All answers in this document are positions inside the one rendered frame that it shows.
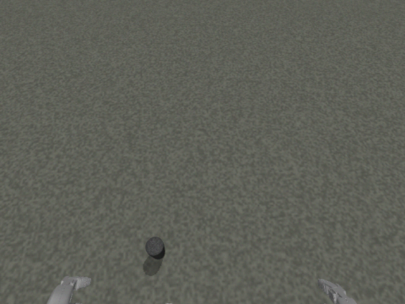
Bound cup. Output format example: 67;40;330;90
146;237;165;260

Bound left robot hand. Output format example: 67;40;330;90
47;276;91;304

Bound right robot hand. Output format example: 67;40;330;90
318;279;357;304

